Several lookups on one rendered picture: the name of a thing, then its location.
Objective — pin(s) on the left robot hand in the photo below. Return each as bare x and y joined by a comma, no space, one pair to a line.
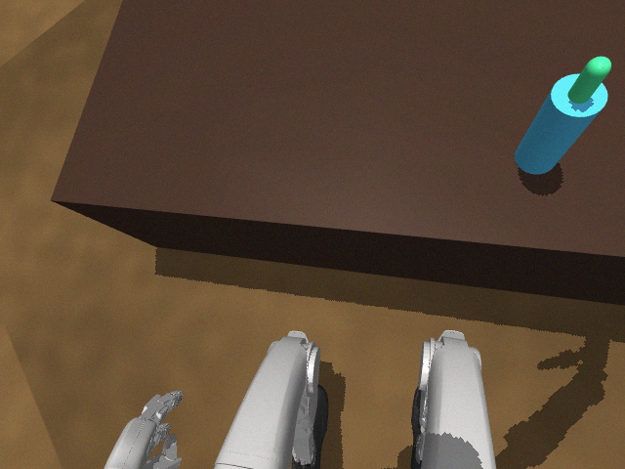
141,435

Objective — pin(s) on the bottle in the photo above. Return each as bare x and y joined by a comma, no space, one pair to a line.
574,101

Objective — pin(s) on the left robot foot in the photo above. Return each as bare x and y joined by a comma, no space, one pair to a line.
319,430

